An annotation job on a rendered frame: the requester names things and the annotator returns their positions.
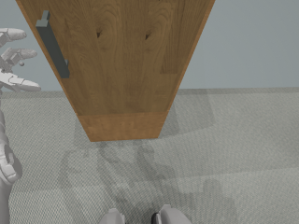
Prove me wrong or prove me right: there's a right robot thigh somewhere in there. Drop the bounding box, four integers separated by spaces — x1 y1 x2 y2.
156 207 192 224

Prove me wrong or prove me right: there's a cupboard door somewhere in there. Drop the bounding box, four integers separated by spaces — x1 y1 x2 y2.
20 0 210 116

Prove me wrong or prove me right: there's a left robot forearm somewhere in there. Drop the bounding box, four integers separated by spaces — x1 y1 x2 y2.
0 89 9 145

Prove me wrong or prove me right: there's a robot right shin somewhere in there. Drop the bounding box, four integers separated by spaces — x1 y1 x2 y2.
160 204 171 212

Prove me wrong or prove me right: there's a robot left upper arm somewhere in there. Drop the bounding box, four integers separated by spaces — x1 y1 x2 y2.
0 143 23 224

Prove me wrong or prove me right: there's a handle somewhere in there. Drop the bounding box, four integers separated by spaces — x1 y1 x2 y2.
36 10 70 78

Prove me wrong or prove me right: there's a robot left hand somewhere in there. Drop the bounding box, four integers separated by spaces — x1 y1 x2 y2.
0 28 41 92

